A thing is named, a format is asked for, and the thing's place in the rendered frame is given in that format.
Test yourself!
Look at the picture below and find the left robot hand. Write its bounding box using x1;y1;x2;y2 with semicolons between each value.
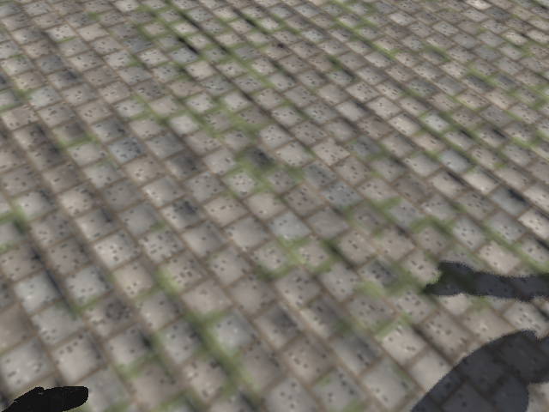
2;386;88;412

